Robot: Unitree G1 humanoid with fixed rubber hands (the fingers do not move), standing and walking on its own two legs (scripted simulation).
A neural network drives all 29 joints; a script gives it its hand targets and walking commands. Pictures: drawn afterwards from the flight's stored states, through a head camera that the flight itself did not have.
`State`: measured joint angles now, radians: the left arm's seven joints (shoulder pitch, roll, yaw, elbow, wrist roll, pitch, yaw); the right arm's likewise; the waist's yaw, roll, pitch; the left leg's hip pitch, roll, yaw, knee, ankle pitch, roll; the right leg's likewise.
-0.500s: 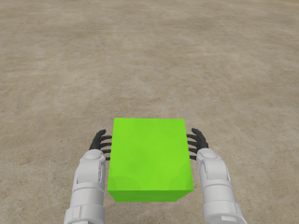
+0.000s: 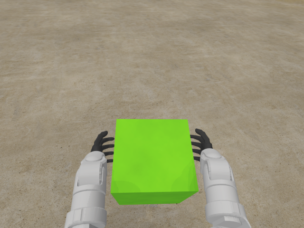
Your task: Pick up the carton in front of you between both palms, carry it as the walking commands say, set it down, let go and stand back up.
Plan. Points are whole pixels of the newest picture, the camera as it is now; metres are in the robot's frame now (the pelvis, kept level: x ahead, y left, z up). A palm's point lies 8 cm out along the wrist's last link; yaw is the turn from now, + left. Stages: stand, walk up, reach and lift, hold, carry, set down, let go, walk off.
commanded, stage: set down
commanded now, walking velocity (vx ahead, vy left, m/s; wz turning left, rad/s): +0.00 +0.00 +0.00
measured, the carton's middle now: (150, 165) +0.33 +0.00 -0.06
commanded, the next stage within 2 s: none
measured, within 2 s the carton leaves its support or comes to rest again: neither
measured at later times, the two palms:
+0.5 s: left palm (105, 178) +0.33 +0.15 -0.14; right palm (188, 174) +0.34 -0.14 -0.13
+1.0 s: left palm (109, 183) +0.37 +0.16 -0.29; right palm (178, 180) +0.38 -0.13 -0.27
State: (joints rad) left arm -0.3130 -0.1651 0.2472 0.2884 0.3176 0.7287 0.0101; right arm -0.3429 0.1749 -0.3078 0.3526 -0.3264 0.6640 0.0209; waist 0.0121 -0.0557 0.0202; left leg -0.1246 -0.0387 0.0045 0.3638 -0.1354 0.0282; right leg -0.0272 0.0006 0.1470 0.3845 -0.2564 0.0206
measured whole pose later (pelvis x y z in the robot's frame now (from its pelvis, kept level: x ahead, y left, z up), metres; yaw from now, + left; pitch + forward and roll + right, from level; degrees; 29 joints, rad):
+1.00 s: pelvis -0.07 -0.01 -0.20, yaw -1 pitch +44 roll -4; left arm -0.87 -0.05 0.43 0.62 0.30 0.30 0.09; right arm -0.85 0.13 -0.51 0.60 -0.24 0.25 -0.08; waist 0.00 -0.04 -0.22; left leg -1.83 -0.08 -0.11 1.41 -0.35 -0.02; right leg -1.71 0.12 0.09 1.47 -0.53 0.07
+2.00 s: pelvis -0.10 -0.02 -0.39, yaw -4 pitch +44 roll -1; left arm -1.23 0.20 0.35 0.93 0.05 0.19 0.08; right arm -1.28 -0.10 -0.26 0.94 -0.04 0.16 -0.21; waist 0.08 -0.04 0.12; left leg -2.34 -0.05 -0.08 2.04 -0.46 -0.07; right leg -2.25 0.23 0.07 2.13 -0.65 0.10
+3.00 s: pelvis -0.09 -0.02 -0.40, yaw -5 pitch +42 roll +0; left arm -1.30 0.27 0.41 1.14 0.09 0.01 0.00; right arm -1.34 -0.17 -0.23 1.08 -0.11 0.04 -0.08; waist 0.08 -0.03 0.21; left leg -2.34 -0.01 -0.05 2.12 -0.51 -0.05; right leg -2.26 0.16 0.04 2.20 -0.68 0.06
